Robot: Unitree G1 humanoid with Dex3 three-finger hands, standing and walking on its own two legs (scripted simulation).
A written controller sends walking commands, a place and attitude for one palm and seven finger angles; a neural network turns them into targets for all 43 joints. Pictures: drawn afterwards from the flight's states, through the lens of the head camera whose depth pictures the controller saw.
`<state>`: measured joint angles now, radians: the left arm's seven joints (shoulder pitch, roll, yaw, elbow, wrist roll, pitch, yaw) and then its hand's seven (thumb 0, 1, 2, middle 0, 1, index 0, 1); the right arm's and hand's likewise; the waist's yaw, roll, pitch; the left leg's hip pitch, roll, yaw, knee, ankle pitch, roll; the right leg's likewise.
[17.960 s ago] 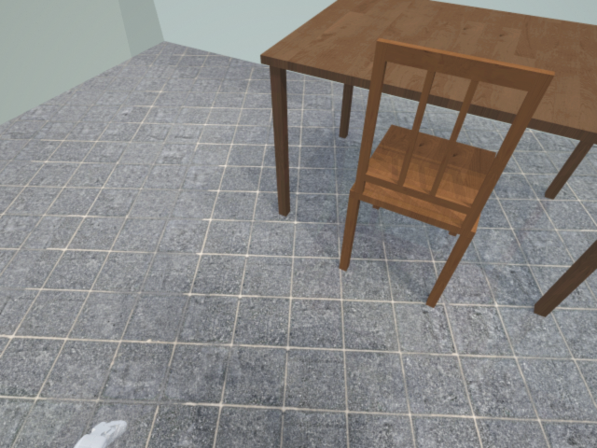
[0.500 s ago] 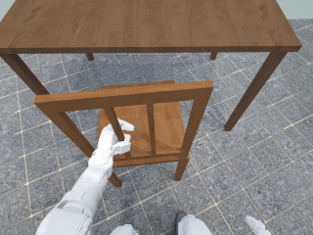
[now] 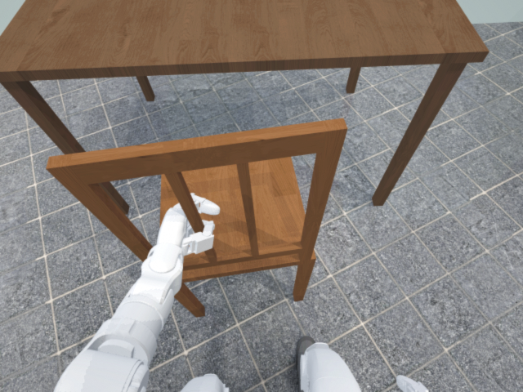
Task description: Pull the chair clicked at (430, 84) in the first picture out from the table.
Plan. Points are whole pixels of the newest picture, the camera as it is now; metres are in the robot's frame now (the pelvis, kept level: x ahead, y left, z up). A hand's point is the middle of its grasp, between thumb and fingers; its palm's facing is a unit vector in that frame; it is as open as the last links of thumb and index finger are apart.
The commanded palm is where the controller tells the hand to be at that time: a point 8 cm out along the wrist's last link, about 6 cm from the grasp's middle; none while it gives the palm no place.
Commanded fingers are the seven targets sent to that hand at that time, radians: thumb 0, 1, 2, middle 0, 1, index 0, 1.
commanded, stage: step backward, pulling the chair out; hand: left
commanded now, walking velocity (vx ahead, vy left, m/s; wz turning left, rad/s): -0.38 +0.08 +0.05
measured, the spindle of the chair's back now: (197, 224) +0.39 +0.12 -0.05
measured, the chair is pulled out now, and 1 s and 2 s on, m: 0.26 0.38 0.51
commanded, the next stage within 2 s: stop walking, hand still on the chair in 1.96 s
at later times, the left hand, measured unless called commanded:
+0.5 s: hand (201, 258) +0.32 +0.11 -0.05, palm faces -0.05 -0.98 -0.18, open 5.1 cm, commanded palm +0.31 +0.16 -0.04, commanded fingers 0.00 0.90 0.90 -0.50 -1.45 -0.50 -1.45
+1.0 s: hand (193, 305) +0.25 +0.11 -0.04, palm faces -0.02 -0.98 -0.21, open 5.1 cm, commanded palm +0.25 +0.17 -0.04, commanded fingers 0.00 0.90 0.90 -0.50 -1.45 -0.50 -1.45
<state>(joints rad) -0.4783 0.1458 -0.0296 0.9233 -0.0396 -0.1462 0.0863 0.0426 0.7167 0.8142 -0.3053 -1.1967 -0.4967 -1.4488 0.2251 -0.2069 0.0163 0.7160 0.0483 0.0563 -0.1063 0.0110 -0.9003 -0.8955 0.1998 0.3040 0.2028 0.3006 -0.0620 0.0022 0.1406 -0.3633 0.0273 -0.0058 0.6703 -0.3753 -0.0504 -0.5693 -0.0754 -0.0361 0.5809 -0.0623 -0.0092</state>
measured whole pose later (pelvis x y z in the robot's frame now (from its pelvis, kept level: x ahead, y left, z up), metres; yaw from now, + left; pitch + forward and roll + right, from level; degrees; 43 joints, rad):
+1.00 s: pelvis -0.12 -0.01 +0.01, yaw +5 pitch +4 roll +2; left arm -0.57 0.14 -0.02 1.01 -0.03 -0.13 0.10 0.05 0.72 0.80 -0.28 -1.22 -0.50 -1.45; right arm 0.19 -0.28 0.02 0.77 0.06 0.00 -0.12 0.01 -0.90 -0.90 0.20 0.30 0.20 0.30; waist -0.08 -0.01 0.13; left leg -0.29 0.00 0.02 0.63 -0.45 -0.03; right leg -0.54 -0.10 -0.07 0.47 0.01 -0.01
